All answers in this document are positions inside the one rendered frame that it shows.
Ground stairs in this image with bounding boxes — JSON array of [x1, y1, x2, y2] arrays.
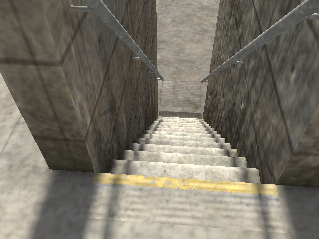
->
[[107, 116, 261, 183]]

